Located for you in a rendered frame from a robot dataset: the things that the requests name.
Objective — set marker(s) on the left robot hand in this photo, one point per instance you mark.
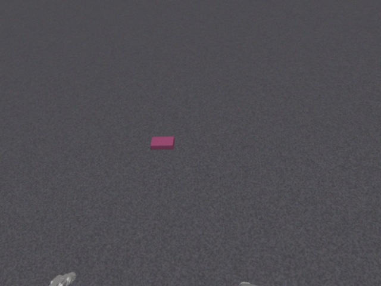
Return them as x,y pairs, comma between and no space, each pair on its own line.
64,280

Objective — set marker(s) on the small box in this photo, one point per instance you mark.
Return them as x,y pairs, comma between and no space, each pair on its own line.
162,143

